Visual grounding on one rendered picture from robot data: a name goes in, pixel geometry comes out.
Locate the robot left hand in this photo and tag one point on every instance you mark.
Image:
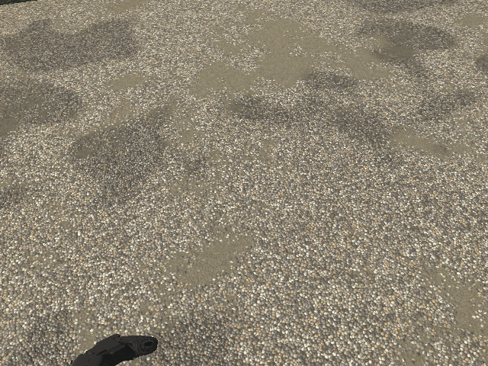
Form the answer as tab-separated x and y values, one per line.
115	349

